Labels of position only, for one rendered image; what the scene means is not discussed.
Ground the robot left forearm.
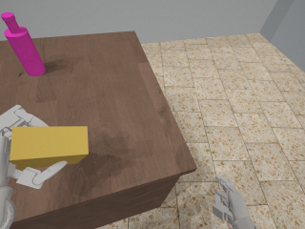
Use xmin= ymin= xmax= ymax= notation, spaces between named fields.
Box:
xmin=0 ymin=186 xmax=16 ymax=229

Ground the sponge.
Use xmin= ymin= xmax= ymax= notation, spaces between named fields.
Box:
xmin=10 ymin=126 xmax=89 ymax=170

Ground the table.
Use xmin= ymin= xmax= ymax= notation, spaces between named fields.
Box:
xmin=0 ymin=31 xmax=197 ymax=229

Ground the right robot hand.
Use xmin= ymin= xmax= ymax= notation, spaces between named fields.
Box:
xmin=213 ymin=174 xmax=251 ymax=226

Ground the left robot hand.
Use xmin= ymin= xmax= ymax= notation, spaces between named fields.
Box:
xmin=0 ymin=105 xmax=68 ymax=189

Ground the robot right forearm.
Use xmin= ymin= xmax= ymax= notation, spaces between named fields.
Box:
xmin=233 ymin=219 xmax=257 ymax=229

